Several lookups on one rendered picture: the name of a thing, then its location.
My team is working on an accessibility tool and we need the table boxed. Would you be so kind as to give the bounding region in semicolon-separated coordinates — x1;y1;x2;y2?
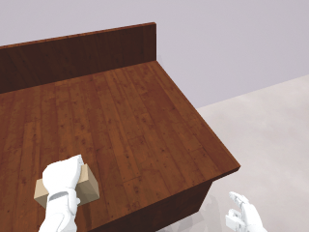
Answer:
0;22;241;232

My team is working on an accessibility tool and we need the left robot hand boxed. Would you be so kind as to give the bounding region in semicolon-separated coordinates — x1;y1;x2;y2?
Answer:
42;155;84;207

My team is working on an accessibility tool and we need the left robot forearm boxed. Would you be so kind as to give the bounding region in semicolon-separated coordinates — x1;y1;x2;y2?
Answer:
39;188;77;232

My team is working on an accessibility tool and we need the right robot hand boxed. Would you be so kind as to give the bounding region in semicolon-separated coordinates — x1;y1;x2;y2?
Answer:
225;191;263;232

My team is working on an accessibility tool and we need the sponge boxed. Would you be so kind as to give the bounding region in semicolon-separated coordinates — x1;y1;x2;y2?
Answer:
34;163;99;209

